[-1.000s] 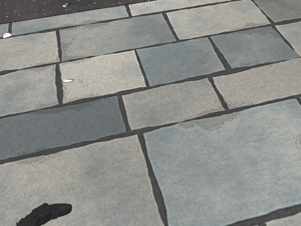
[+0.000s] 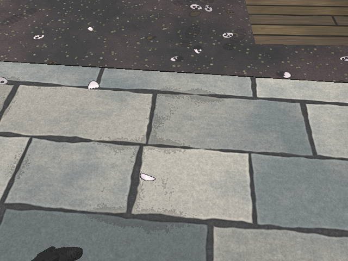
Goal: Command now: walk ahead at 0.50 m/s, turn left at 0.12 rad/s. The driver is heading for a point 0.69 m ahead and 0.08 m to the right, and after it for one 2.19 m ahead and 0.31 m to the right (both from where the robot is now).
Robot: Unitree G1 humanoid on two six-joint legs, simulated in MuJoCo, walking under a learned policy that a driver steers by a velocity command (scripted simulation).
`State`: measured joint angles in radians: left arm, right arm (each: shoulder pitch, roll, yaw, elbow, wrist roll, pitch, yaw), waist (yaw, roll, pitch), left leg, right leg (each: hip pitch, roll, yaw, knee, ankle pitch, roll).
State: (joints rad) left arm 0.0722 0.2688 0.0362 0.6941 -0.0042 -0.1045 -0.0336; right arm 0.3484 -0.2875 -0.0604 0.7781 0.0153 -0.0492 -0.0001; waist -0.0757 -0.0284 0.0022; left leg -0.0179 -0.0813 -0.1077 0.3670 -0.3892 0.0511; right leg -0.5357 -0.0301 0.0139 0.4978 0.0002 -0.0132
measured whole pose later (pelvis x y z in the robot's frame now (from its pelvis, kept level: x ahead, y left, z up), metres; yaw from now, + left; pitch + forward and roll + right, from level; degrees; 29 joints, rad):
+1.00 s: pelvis +0.27 -0.01 +0.00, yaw +0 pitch -1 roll +0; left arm 0.23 0.24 0.03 0.98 0.01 0.00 0.03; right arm 0.12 -0.22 -0.05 0.88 0.00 0.01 -0.02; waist 0.02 0.00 0.03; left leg -0.32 -0.01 0.00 0.55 -0.22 0.01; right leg -0.13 -0.02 0.00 0.53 -0.39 0.02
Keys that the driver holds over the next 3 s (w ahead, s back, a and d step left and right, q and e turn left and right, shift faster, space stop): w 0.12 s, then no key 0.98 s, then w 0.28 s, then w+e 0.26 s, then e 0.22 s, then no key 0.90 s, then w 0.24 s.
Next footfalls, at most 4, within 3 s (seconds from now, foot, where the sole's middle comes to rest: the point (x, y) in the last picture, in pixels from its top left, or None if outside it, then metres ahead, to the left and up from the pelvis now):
0.02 right None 0.25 -0.14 -0.77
0.48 left None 0.36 0.11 -0.77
1.82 right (204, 209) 0.67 -0.15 -0.77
2.28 left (148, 201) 0.73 0.07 -0.77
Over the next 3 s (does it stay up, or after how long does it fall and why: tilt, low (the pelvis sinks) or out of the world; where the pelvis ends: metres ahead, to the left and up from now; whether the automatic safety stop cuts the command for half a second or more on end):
stays up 0.70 -0.04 0.00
